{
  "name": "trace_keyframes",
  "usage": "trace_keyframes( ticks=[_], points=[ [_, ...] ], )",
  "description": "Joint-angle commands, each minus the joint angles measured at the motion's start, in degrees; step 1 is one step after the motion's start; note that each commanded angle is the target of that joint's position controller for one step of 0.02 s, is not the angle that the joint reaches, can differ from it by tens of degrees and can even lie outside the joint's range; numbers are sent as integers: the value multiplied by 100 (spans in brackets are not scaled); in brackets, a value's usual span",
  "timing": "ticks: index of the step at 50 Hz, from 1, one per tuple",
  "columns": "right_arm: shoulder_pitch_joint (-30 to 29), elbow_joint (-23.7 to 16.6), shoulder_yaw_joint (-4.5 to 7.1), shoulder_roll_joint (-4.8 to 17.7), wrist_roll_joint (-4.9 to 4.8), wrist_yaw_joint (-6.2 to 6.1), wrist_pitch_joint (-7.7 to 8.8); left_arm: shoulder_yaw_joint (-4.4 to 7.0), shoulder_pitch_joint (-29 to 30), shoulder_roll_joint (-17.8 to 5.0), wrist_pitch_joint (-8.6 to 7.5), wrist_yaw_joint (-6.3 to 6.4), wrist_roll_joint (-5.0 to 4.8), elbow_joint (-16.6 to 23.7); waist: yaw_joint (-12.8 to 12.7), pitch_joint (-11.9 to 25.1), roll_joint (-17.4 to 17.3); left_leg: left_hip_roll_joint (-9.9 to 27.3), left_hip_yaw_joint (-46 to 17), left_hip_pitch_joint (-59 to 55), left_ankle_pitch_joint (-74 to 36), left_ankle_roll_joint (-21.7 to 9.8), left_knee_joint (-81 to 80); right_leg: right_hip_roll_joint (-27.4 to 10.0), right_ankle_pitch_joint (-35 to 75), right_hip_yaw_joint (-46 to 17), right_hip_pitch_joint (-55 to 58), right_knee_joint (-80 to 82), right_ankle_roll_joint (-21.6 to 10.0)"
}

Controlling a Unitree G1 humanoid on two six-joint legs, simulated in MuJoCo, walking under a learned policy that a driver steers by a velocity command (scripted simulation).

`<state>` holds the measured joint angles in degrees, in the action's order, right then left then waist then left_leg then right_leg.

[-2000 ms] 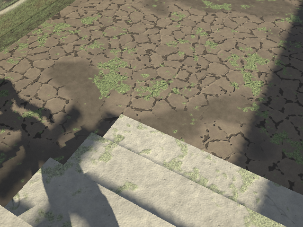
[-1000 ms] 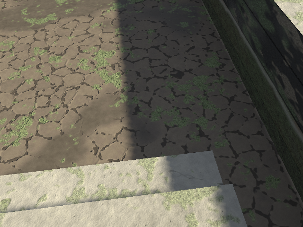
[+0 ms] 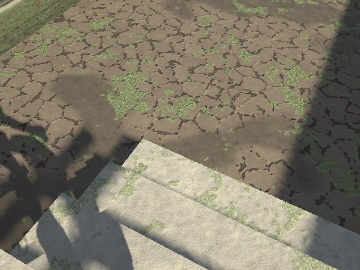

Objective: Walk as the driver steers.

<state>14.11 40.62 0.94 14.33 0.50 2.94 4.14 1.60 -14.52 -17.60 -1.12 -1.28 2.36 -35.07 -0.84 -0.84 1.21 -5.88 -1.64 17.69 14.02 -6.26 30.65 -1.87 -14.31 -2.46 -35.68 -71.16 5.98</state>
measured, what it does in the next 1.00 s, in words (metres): steps to the right, turning right: right foot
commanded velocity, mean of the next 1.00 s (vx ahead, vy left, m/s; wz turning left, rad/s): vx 0.28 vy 0.00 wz -0.55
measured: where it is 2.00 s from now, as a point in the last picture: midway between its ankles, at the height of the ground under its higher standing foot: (258, 226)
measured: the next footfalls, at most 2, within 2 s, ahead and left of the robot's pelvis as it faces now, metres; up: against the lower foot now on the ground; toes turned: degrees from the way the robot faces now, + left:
right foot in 0.52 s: -0.05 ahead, -0.19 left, +0.00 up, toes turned -30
left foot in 1.16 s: +0.36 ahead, -0.25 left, -0.17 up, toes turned -25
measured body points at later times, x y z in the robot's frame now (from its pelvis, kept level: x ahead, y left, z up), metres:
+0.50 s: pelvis -0.02 -0.06 +0.01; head +0.00 -0.06 +0.46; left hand +0.23 +0.10 -0.09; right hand -0.03 -0.39 -0.07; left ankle +0.02 +0.05 -0.73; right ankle -0.07 -0.17 -0.71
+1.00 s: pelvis +0.10 -0.19 -0.05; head +0.09 -0.20 +0.40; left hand +0.24 +0.06 -0.18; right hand +0.07 -0.49 -0.16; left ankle +0.34 -0.17 -0.74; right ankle -0.08 -0.17 -0.73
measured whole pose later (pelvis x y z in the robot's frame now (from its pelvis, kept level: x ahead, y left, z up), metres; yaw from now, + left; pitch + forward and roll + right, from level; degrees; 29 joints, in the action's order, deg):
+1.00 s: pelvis +0.10 -0.19 -0.05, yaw -35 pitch +0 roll -1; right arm 9.8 45.9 5.1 16.8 1.3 3.2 -1.2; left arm 3.0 -28.5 -15.2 -3.2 1.6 1.4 -49.7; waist -2.4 1.4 -2.7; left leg 0.3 -6.7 38.0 -22.3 -2.2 42.0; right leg 7.1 -40.2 -3.2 -4.9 -45.8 -5.3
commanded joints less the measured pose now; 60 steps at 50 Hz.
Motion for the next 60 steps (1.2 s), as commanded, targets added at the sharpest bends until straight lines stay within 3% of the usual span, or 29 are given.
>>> trace_keyframes(
  ticks=[1,2,3,5,6,8,9,11,15,19,24,26,27,28,29,30,31,32,34,37,38,40,44,49,54,57,58,59,60],
  points=[
    [265,-319,-61,730,-157,41,39,-54,-359,69,-13,-255,-80,35,13,324,-1176,1652,-1227,-744,-2030,156,-393,-540,104,-245,292,1174,304],
    [82,-375,-53,648,-130,160,100,68,-419,-235,-159,-370,-149,-220,184,238,-732,1713,-1300,-808,-1447,313,-474,-563,236,-305,224,1629,359],
    [44,-476,-12,898,-86,181,89,130,-220,-402,-249,-377,-126,-226,294,334,-771,1767,-1482,-802,-1354,319,-508,-465,228,-124,373,1818,374],
    [424,-446,310,1693,-51,-18,52,233,365,-665,-381,-201,-16,25,613,339,-874,2252,-2066,-1447,-1578,-227,-800,-324,-107,-41,-352,1638,241],
    [728,-424,413,1753,-13,-121,46,210,336,-643,-403,-59,6,13,781,454,-778,2546,-2277,-1901,-1556,-745,-895,-339,-511,-109,-789,1380,180],
    [1181,-385,350,1196,39,-274,57,95,245,-463,-396,193,112,-122,1015,352,-739,2947,-2502,-2260,-1233,-1679,-1141,-393,-1058,-488,-1573,415,75],
    [956,-462,236,829,95,-306,81,64,122,-381,-386,264,148,-205,849,307,-582,2927,-2321,-2026,-1148,-1828,-1271,-381,-1030,-565,-1541,26,42],
    [274,-652,137,504,126,-375,114,-4,3,-172,-362,247,253,-314,453,269,-413,2580,-1375,-1285,-1363,-1658,-1602,-403,-762,-193,-887,-74,-16],
    [-105,-862,337,917,271,-674,138,-80,31,84,-281,-206,329,-262,288,332,-448,1958,248,-669,-2031,-1074,-1608,-369,-496,673,375,780,-61],
    [297,-789,585,1318,444,-795,155,-54,106,-35,-72,-525,180,-97,409,303,-673,2576,308,-1114,-2352,-972,-1550,-459,-505,715,817,2083,-248],
    [112,-788,726,1479,509,-735,135,154,235,-156,-65,-540,168,-76,469,253,-672,3009,461,-1333,-1142,-477,-1170,-239,-225,923,1440,3308,-687],
    [-57,-696,643,1335,516,-686,99,362,-33,-303,-184,-526,74,-143,218,323,-510,2853,833,-819,-471,-35,-379,72,1014,1052,2537,4412,-983],
    [367,-569,532,1014,641,-632,60,581,-604,-628,-282,-382,177,-363,83,552,-20,2380,1224,-51,1144,239,599,101,1460,835,3690,4580,-1299],
    [230,-868,306,322,772,-580,67,738,-1557,-1264,-458,-127,305,-527,-130,980,870,1342,1473,1908,2702,711,2996,-1200,1809,-1418,5208,4452,-2378],
    [-330,-1157,124,103,610,-450,173,596,-2130,-1124,-651,-137,456,-719,-579,613,227,599,-135,3335,2375,656,2904,-1746,-736,-3056,5256,5178,-2825],
    [-1033,-1292,176,287,300,-336,195,448,-1819,-488,-759,-207,457,-818,-745,-528,710,677,-655,4109,1988,507,3062,-1715,-2909,-3344,4372,5800,-2544],
    [-899,-1040,315,674,272,-355,179,299,-1118,-126,-732,-320,217,-733,-377,-814,938,743,-462,4203,1681,505,3813,-1467,-2833,-2988,3748,5712,-2453],
    [-704,-889,358,833,416,-350,190,210,-864,-4,-662,-424,67,-632,-227,-496,763,789,-383,3896,1524,470,4147,-1239,-2601,-2573,3210,5563,-2417],
    [-571,-715,200,640,489,-254,120,83,-176,-38,-553,-519,86,-431,79,-465,394,801,-476,3107,662,450,4104,-935,-2324,-2264,1870,5495,-2228],
    [-394,-694,-93,343,465,-63,94,94,-70,-298,-591,-312,302,-547,124,-200,234,747,-376,2207,-272,640,4157,-581,-1432,-1990,991,5232,-2192],
    [-331,-399,433,1145,149,-161,-243,487,-583,-1172,-159,-98,-374,-691,355,-160,-667,1054,58,2638,-1073,721,3444,-613,-10,-2040,1861,5325,-2197],
    [-676,-387,432,1015,47,-198,-436,385,-1424,-741,-69,34,-428,-1054,-65,-309,7,1293,-281,3403,-2063,801,2585,-607,500,-2015,3054,4891,-2097],
    [-1256,-251,416,572,79,-58,-507,252,-1540,-106,-202,218,-240,-1236,-303,-426,442,1143,-215,2939,-3503,760,1347,-362,-893,-1605,2723,4354,-2019],
    [-1538,56,412,369,47,64,-404,247,-1589,-308,-273,339,-40,-1291,-458,-831,185,454,-652,2567,-3814,267,1149,-486,-987,-1268,2289,3530,-1852],
    [-1797,3,290,146,93,-72,-401,204,-1818,-353,-312,451,67,-1696,-735,-1227,225,610,465,1392,-2803,7,137,-559,709,-561,2334,2826,-1570],
    [739,820,498,693,96,-290,-420,176,-1823,-578,-322,494,119,-1856,271,-229,244,176,1098,-910,-1347,-342,-222,-646,4780,48,2613,-131,-1381],
    [2017,1235,615,903,160,-267,-397,197,-1438,-532,-295,516,102,-1861,1068,116,-286,583,258,-2566,-1506,-832,-746,-401,3663,227,1291,-2913,-1172],
    [2296,1359,664,1087,65,-195,-443,143,-661,-87,-307,462,194,-1774,1216,-68,-1094,1010,-412,-3645,-3112,-1055,714,569,-2657,851,-1129,-5600,-1133],
    [2133,1189,514,1180,-76,-162,-376,15,-1049,109,-346,436,21,-1189,550,878,-1183,1712,-1438,-4676,-5317,-1209,1610,212,-2624,189,-2165,-5390,-1036]
  ],
)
